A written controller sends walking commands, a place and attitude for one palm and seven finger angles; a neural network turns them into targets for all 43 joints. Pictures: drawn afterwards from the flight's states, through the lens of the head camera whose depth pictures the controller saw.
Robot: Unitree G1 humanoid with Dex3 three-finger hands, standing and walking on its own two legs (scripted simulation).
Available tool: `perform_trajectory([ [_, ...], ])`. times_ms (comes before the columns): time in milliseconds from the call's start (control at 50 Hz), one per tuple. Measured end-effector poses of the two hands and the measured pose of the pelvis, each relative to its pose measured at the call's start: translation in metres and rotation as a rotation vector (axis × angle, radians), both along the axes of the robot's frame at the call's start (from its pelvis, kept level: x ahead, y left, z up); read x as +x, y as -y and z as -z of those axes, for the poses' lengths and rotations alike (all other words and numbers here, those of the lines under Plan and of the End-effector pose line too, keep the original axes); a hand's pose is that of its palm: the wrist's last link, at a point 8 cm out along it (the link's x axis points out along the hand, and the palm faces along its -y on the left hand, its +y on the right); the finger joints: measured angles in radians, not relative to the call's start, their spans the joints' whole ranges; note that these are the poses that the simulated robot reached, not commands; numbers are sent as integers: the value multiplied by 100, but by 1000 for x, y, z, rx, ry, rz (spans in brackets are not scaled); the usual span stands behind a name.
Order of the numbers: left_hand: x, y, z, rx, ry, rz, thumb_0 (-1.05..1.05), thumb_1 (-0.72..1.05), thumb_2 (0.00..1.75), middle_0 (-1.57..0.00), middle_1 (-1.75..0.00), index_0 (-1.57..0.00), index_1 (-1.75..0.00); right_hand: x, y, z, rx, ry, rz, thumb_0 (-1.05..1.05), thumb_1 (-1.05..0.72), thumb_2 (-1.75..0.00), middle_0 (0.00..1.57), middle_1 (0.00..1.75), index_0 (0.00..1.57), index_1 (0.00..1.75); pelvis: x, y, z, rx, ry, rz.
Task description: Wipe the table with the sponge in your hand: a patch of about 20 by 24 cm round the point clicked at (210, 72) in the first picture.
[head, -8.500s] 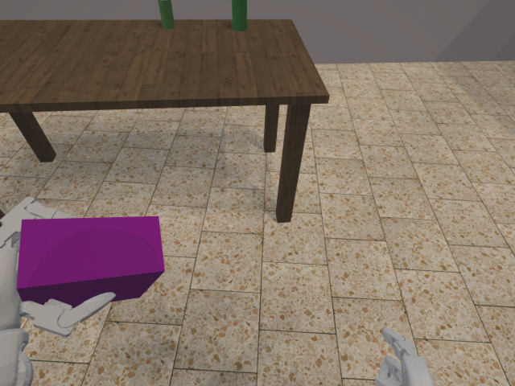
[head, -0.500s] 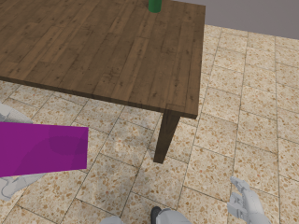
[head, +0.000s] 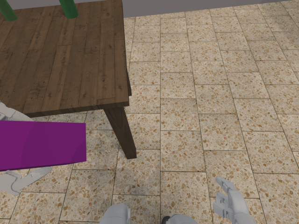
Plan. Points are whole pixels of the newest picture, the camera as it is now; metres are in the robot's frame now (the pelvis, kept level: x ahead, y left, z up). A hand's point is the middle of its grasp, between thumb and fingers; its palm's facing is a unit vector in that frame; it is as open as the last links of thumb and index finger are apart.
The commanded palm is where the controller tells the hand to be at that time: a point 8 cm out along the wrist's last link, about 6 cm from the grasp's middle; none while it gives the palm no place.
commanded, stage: turn to face it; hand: left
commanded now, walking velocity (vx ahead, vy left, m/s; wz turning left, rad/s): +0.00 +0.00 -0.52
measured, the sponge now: (50, 147) +0.24 +0.19 +0.15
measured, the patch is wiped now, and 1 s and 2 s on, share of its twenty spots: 0.00 0.00 0.00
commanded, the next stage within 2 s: take the last steps up to it in 0.60 s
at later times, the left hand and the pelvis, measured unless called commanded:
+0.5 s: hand (29, 171) +0.20 +0.19 +0.18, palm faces +0.22 -0.86 -0.46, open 10.7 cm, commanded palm +0.14 +0.24 +0.18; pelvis -0.06 +0.00 +0.00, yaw -10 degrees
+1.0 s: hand (66, 179) +0.19 +0.13 +0.18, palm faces +0.04 -0.83 -0.56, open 10.7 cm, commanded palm +0.14 +0.20 +0.18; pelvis -0.09 -0.03 +0.00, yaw -16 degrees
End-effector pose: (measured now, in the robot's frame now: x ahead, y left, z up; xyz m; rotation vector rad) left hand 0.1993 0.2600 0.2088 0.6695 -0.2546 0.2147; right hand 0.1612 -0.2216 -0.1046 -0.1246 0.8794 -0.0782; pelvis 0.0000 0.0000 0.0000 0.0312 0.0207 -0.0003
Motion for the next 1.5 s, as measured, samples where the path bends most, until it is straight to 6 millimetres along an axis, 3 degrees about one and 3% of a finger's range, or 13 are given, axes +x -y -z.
perform_trajectory([
  [120,-6,10,2,-11,-52,-13,-1,-55,100,-66,-137,-67,-137,-30,55,-16,-88,-25,105,2,-91,-90,19,30,20,29,-9,13,-9,19,-8,65],
  [220,-14,23,11,-111,-22,4,-1,-55,100,-66,-137,-67,-137,-49,76,-29,-134,0,138,2,-91,-90,19,30,20,29,-19,18,-10,24,-5,105],
  [420,-29,29,12,-168,50,95,-1,-55,100,-66,-137,-67,-137,-76,58,-45,-136,70,139,2,-91,-90,19,30,20,29,-48,11,-9,18,-38,156],
  [580,-39,18,15,-118,50,89,-1,-55,100,-66,-137,-67,-137,-108,24,-27,-41,101,178,2,-91,-90,20,30,20,30,-64,7,-2,-17,-4,218],
  [660,-35,36,25,-145,13,77,-1,-55,100,-66,-137,-67,-137,-126,19,-11,16,89,191,2,-90,-90,20,30,21,30,-67,15,2,-40,12,263],
  [740,-22,73,33,-154,29,150,-1,-55,100,-66,-137,-67,-137,-145,33,8,26,55,199,2,-90,-90,20,30,21,30,-80,29,11,-67,28,259],
  [820,-16,100,30,-155,10,253,-1,-55,100,-66,-137,-67,-137,-169,60,3,-25,0,268,2,-90,-90,20,30,21,30,-92,32,4,-34,17,273],
  [900,-24,103,19,-65,-26,312,-1,-55,100,-66,-137,-67,-137,-189,84,-15,-96,-10,347,2,-91,-90,20,30,21,30,-93,32,-3,-16,-10,294],
  [980,-34,87,10,-18,1,312,-1,-55,100,-66,-137,-67,-137,-201,98,-27,-174,-19,366,2,-91,-90,20,30,20,29,-89,28,-3,-22,-14,278],
  [1140,-37,49,22,-117,43,135,-1,-55,100,-66,-137,-67,-137,-184,86,-26,-176,26,350,2,-91,-90,19,30,20,29,-70,24,-3,-36,11,273],
  [1260,-24,74,29,-183,64,134,-1,-55,100,-66,-137,-67,-137,-146,66,-7,-72,92,272,2,-91,-90,20,30,20,29,-65,33,5,-50,33,250],
  [1340,-17,88,22,-185,71,201,-1,-55,100,-66,-137,-67,-137,-129,60,-8,-35,81,248,2,-91,-90,20,30,20,30,-65,35,1,-25,34,236],
  [1500,-7,60,19,-82,-20,181,-1,-55,100,-66,-137,-67,-137,-115,60,-22,-85,24,252,2,-91,-90,20,30,21,30,-48,20,-10,11,-5,242],
])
